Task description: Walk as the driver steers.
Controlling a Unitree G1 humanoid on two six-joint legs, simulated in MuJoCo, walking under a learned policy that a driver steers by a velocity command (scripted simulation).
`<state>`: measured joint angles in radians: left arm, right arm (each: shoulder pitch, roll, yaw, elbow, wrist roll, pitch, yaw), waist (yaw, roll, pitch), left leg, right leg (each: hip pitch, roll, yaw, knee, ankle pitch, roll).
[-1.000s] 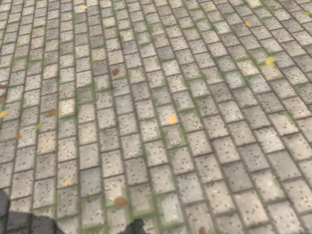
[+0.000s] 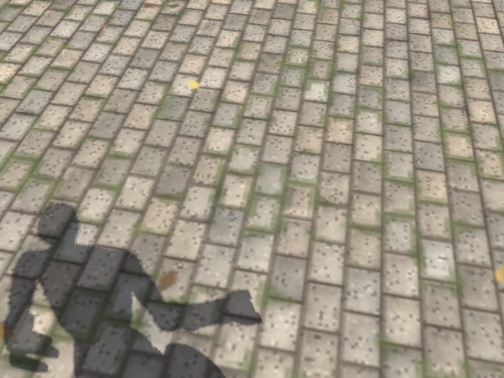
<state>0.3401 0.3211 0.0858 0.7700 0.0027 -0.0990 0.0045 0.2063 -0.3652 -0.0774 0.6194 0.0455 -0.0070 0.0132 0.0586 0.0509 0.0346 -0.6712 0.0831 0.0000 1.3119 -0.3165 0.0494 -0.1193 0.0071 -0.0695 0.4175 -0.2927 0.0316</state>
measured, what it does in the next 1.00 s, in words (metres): walks ahead: left foot, then right foot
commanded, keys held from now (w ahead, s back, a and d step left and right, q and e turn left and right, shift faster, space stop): w+q+shift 0.18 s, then w+shift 0.02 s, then w+e+shift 0.08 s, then e+shift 0.72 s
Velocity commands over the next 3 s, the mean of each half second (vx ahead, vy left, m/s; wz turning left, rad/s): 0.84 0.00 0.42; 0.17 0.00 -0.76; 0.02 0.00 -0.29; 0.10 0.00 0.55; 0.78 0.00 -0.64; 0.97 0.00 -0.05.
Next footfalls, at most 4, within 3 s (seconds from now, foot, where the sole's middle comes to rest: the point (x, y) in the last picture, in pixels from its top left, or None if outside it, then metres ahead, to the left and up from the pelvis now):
0.24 left None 0.41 0.11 -0.77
0.66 right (265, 281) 0.77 0.03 -0.77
1.16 left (211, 249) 0.87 0.20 -0.77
1.54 right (264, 299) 0.71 0.03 -0.77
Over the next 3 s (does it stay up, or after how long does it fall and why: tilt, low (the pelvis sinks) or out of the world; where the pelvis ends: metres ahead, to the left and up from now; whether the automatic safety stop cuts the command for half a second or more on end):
stays up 1.51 -0.02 -0.03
